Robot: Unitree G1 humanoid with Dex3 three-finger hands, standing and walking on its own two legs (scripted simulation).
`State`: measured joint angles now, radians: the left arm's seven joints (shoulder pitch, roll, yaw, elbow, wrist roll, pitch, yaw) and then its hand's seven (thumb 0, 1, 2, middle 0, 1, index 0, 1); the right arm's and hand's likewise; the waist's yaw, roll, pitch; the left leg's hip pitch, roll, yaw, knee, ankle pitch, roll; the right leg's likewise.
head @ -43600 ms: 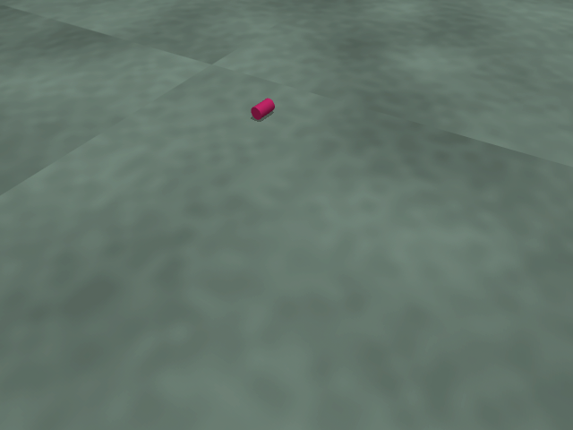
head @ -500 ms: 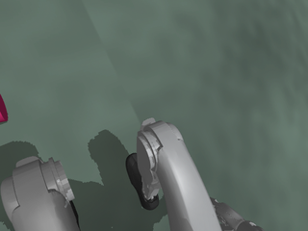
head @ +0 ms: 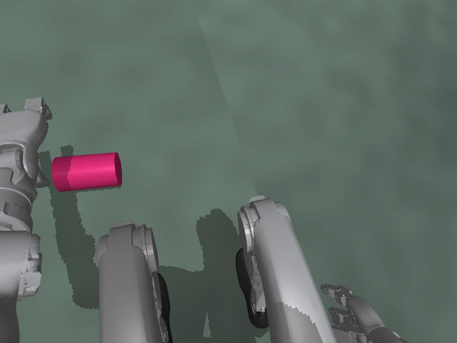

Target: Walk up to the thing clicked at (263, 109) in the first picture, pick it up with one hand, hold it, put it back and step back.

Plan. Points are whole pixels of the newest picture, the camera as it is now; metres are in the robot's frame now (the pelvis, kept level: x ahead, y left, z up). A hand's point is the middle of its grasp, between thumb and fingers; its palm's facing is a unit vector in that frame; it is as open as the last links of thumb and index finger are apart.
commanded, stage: withdraw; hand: left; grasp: from above
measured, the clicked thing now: (89, 171) +0.49 +0.26 -0.33
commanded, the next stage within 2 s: home in 0.36 s
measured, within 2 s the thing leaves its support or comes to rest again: neither
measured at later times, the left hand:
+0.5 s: hand (56, 158) +0.48 +0.28 -0.19, palm faces -0.31 -0.02 -0.95, open 13.6 cm
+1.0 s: hand (11, 205) +0.35 +0.26 -0.01, palm faces -0.29 -0.57 -0.77, open 8.3 cm
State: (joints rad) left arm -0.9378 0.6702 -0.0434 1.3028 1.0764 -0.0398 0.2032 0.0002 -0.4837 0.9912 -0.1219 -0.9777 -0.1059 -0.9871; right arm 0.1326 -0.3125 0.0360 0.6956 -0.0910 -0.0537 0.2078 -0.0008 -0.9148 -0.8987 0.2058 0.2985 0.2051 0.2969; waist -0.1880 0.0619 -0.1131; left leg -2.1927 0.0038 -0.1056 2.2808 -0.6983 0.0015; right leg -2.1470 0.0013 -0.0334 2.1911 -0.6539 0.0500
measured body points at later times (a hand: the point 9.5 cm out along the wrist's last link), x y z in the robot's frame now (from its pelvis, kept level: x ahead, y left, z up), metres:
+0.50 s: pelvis -0.01 +0.00 -0.04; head +0.23 +0.07 +0.33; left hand +0.49 +0.28 -0.14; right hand +0.03 -0.28 -0.14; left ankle +0.08 +0.12 -0.34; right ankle +0.10 -0.13 -0.34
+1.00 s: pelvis +0.00 +0.00 +0.10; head +0.19 +0.04 +0.51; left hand +0.36 +0.29 +0.04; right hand +0.16 -0.28 -0.01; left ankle +0.08 +0.12 -0.34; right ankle +0.10 -0.14 -0.34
